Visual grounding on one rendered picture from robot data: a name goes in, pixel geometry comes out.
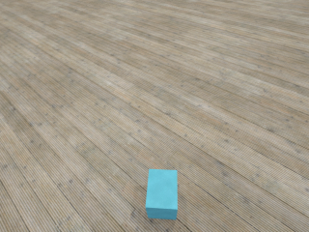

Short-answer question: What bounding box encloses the carton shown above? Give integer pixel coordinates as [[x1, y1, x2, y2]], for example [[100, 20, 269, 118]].
[[145, 169, 178, 220]]

